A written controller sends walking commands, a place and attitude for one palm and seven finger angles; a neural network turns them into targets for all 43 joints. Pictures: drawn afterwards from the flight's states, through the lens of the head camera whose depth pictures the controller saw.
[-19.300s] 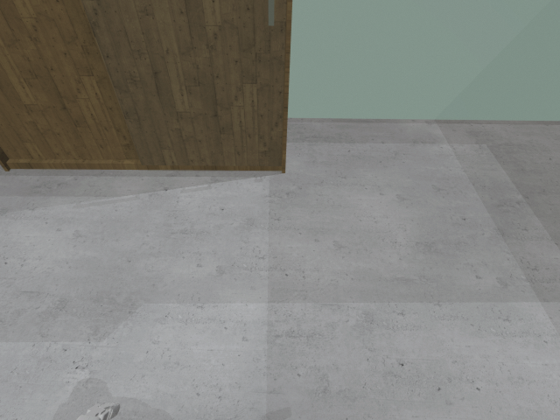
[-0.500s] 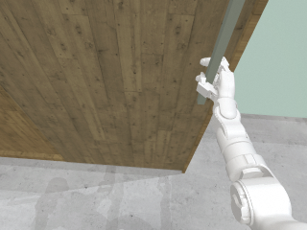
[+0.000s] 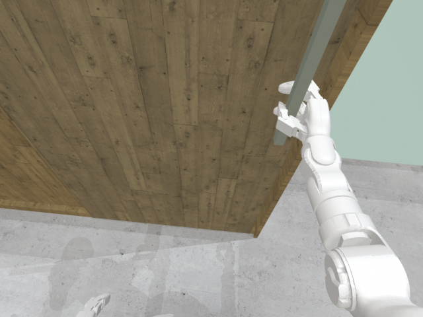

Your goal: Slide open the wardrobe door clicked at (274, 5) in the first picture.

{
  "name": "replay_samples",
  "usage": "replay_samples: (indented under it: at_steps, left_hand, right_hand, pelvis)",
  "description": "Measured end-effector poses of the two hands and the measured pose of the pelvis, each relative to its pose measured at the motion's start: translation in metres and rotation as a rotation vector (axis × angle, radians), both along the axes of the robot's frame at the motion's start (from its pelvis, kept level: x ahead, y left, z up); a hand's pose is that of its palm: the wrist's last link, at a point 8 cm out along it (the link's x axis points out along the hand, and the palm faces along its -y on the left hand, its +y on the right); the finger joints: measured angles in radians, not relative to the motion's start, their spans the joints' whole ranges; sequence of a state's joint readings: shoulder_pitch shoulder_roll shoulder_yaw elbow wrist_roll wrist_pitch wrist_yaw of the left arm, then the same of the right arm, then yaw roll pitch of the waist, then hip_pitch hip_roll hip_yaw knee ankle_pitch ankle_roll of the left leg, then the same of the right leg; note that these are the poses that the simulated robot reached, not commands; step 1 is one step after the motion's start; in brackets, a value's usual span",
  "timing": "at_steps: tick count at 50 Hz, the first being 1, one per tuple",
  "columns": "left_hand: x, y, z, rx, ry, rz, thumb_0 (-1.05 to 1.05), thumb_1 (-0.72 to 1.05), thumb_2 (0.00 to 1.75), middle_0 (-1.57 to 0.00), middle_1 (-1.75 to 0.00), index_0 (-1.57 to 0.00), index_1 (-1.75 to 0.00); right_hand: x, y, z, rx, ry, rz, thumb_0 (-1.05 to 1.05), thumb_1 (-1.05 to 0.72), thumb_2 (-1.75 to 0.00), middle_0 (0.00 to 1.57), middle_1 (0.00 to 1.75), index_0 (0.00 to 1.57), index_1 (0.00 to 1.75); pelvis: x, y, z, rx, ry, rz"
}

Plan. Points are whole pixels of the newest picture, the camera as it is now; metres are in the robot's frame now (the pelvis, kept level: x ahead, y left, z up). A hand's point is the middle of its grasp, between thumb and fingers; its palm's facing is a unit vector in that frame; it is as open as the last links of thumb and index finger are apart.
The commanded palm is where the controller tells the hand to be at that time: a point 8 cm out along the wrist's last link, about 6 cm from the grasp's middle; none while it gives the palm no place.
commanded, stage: step sideways, sliding the door along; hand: right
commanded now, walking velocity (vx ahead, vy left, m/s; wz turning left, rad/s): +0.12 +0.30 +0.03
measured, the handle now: (301, 74) +0.51 -0.10 +0.19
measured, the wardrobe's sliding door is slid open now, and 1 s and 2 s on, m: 0.02 0.11 0.50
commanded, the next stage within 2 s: none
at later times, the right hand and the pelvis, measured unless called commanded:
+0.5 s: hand (272, 118) +0.46 -0.06 +0.12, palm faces +0.16 +0.98 -0.12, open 6.2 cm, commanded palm +0.44 -0.04 +0.13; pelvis +0.02 +0.09 +0.00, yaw -7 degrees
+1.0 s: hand (225, 110) +0.47 +0.03 +0.12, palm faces +0.38 +0.93 -0.05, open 6.4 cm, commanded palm +0.44 +0.07 +0.12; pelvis +0.10 +0.23 +0.00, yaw -12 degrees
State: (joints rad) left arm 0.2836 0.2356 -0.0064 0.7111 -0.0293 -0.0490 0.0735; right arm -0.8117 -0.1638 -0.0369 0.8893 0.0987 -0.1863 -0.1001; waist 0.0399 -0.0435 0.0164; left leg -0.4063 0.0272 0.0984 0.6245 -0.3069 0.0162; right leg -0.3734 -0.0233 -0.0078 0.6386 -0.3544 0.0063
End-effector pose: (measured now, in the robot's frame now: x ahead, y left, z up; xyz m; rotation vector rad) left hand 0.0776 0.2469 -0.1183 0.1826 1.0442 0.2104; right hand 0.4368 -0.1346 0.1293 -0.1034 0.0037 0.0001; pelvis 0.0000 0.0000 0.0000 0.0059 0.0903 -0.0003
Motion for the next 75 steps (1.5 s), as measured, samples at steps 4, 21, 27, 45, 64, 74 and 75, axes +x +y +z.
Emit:
replay_samples:
  at_steps: [4, 21, 27, 45, 64, 74, 75]
  left_hand:
    - [0.012, 0.005, -0.001, 0.016, -0.029, 0.013, 0.01, 0.91, 0.90, -0.21, -0.30, -0.20, -0.30]
    - [0.082, 0.063, -0.003, 0.023, 0.011, -0.203, 0.01, 0.90, 0.90, -0.21, -0.30, -0.20, -0.30]
    - [0.132, 0.073, -0.001, 0.008, -0.060, -0.274, 0.01, 0.91, 0.90, -0.20, -0.30, -0.20, -0.30]
    - [0.237, 0.163, -0.005, -0.102, -0.204, -0.324, 0.01, 0.90, 0.90, -0.21, -0.30, -0.21, -0.30]
    - [0.285, 0.187, 0.017, -0.237, -0.296, -0.435, 0.01, 0.90, 0.90, -0.20, -0.30, -0.20, -0.30]
    - [0.307, 0.273, 0.016, -0.214, -0.331, -0.379, 0.01, 0.91, 0.90, -0.21, -0.30, -0.20, -0.30]
    - [0.305, 0.284, 0.019, -0.198, -0.330, -0.367, 0.01, 0.91, 0.90, -0.21, -0.30, -0.20, -0.30]
  right_hand:
    - [0.000, 0.000, 0.000, -0.004, -0.003, 0.002, -0.01, -0.71, -0.80, 0.39, 1.37, 0.33, 1.40]
    - [-0.006, 0.018, 0.001, -0.030, 0.007, -0.167, -0.01, -0.78, -0.84, 0.34, 1.37, 0.17, 1.40]
    - [-0.007, 0.026, -0.004, -0.014, -0.058, -0.166, -0.01, -0.79, -0.84, 0.35, 1.39, 0.15, 1.40]
    - [-0.009, 0.093, -0.002, -0.049, -0.041, -0.429, -0.02, -0.73, -0.85, 0.38, 1.36, 0.15, 1.40]
    - [-0.009, 0.218, -0.007, -0.003, -0.147, -0.266, 0.00, -0.77, -0.84, 0.38, 1.40, 0.18, 1.37]
    - [-0.011, 0.300, -0.004, -0.022, -0.101, -0.285, -0.01, -0.76, -0.83, 0.40, 1.40, 0.20, 1.36]
    - [-0.011, 0.308, -0.004, -0.013, -0.098, -0.273, -0.01, -0.76, -0.83, 0.39, 1.40, 0.20, 1.36]
  pelvis:
    - [0.003, 0.006, -0.003, -0.003, -0.033, 0.016]
    - [0.018, 0.082, 0.006, -0.050, -0.080, -0.114]
    - [0.023, 0.102, -0.002, -0.031, -0.098, -0.118]
    - [0.090, 0.228, 0.001, -0.050, -0.103, -0.168]
    - [0.140, 0.303, -0.001, -0.012, -0.138, -0.087]
    - [0.143, 0.364, 0.006, -0.080, -0.098, -0.094]
    - [0.140, 0.367, 0.009, -0.083, -0.092, -0.090]
